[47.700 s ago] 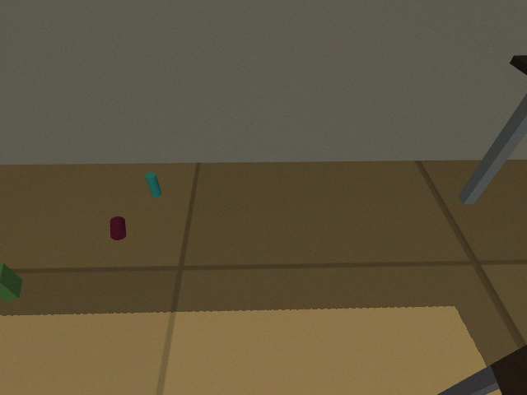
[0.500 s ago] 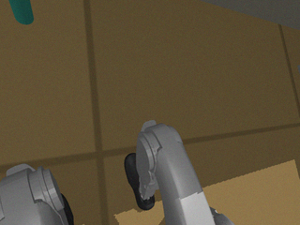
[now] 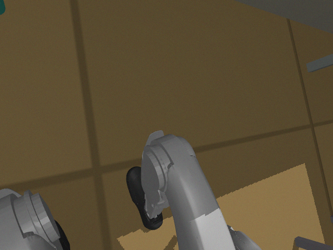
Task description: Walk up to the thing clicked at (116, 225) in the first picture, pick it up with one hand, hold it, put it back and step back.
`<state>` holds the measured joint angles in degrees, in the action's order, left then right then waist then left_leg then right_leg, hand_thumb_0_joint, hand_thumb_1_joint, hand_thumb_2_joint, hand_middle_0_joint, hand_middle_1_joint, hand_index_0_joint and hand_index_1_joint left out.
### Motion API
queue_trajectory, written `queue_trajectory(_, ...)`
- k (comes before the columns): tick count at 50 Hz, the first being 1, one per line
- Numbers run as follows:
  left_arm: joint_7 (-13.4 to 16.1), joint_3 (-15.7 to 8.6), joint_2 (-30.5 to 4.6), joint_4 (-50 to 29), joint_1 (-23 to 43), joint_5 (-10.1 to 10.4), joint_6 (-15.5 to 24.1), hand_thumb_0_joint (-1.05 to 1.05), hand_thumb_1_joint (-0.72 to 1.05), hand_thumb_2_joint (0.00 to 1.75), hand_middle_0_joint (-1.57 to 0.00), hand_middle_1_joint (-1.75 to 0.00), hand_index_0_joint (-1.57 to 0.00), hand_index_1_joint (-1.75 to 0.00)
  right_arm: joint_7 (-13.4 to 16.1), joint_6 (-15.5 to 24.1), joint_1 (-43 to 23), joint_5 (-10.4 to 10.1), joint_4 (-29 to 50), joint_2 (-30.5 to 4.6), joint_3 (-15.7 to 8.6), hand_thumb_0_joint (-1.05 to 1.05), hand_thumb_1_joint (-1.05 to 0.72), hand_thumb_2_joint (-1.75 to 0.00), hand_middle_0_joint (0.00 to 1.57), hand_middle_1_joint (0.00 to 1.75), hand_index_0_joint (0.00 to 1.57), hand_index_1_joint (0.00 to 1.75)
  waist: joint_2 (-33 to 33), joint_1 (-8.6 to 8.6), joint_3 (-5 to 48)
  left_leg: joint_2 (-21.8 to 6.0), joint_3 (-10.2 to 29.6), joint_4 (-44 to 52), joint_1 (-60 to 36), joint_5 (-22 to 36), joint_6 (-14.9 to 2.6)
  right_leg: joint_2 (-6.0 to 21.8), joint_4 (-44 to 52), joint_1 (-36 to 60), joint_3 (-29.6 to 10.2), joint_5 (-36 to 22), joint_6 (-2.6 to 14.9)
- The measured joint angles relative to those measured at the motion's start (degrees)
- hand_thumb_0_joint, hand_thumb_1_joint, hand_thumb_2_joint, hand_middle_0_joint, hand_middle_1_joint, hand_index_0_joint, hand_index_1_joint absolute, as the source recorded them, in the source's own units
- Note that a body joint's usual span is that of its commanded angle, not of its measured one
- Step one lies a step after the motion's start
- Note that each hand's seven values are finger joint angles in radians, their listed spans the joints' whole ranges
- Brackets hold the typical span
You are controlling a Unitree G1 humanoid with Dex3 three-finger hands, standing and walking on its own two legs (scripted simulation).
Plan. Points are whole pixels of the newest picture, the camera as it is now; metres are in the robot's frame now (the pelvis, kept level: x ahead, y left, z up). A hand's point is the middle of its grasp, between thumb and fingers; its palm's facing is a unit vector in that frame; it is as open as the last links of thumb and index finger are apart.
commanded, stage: rest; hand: left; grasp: from above
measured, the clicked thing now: out of the picture +0.49 +0.33 -0.26
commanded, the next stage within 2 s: open in 0.34 s
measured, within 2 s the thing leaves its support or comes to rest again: rests again in 1.86 s
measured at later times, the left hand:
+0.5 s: hand out of the picture +0.48 +0.32 -0.24, palm faces -0.43 -0.14 -0.89, open 12.0 cm
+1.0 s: hand out of the picture +0.49 +0.32 -0.23, palm faces -0.43 -0.14 -0.89, open 14.3 cm
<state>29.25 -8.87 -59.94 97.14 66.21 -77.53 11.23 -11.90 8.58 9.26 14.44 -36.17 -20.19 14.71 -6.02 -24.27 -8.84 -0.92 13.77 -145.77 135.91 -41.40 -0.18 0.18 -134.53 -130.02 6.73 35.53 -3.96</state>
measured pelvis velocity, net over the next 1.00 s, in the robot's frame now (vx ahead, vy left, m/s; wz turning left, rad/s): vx -0.01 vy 0.00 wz -0.03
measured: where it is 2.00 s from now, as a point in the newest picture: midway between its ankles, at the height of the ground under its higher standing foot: (109, 235)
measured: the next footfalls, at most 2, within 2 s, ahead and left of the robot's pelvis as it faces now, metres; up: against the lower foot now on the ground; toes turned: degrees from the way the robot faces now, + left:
none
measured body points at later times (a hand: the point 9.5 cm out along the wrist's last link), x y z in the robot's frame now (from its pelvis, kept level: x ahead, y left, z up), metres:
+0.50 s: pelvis +0.00 +0.00 +0.00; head +0.29 +0.12 +0.32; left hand +0.50 +0.32 -0.19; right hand +0.02 -0.25 -0.05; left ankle +0.06 +0.12 -0.27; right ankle +0.12 -0.13 -0.27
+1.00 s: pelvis -0.01 +0.00 +0.00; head +0.28 +0.12 +0.33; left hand +0.50 +0.32 -0.18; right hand +0.01 -0.25 -0.04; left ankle +0.06 +0.12 -0.27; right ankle +0.12 -0.13 -0.27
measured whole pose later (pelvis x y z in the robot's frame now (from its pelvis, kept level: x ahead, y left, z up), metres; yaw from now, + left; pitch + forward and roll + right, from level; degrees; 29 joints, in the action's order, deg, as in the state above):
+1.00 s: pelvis -0.01 +0.00 +0.00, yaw -2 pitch +29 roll -16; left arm 30.6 -6.8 -62.7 99.3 66.6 -74.6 10.6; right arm -13.4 11.0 8.4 13.9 -35.6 -20.2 18.9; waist -6.9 -25.9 -10.7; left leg -1.4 15.0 -145.8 135.5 -41.0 -0.6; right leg -0.7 -133.1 -129.0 7.8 34.3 -4.4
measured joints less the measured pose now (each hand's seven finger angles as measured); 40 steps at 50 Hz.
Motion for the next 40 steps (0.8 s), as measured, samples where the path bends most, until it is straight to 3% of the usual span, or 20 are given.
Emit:
queue_trajectory(26,2.13,0.98,-2.02,2.55,0.46,1.73,-0.31,0.01,-0.22,0.68,-0.45,-0.73,-0.48,-0.68,-1.73,2.93,-0.73,-0.07,0.68,-0.54,2.83,0.00,-0.90,-0.89,0.21,0.30,0.20,0.30,-0.91,-1.19,-1.87,-0.30,1.15,-0.50,-0.49,-0.25,0.03,-0.62,0.47,0.67,0.87,-0.52,-0.49)
queue_trajectory(32,2.17,1.05,-2.15,2.61,0.32,2.13,-0.23,0.00,-0.23,0.75,-0.36,-0.78,-0.38,-0.75,-1.93,3.01,-0.89,-0.16,0.51,-0.56,3.36,0.00,-0.90,-0.89,0.21,0.30,0.20,0.30,-1.07,-1.32,-2.05,-0.34,1.28,-0.36,-0.66,-0.18,0.05,-0.68,0.70,0.85,0.99,-0.67,-0.56)
queue_trajectory(40,2.52,1.36,-2.59,2.35,0.61,2.25,-0.48,0.00,-0.43,0.92,-0.20,-0.87,-0.19,-0.88,-1.76,2.87,-0.92,-0.21,0.27,-0.34,3.49,0.00,-0.89,-0.89,0.21,0.30,0.20,0.30,-1.11,-1.52,-1.81,-0.39,1.37,-0.24,-0.54,-0.02,-0.05,-0.76,1.01,0.86,1.12,-0.90,-0.51)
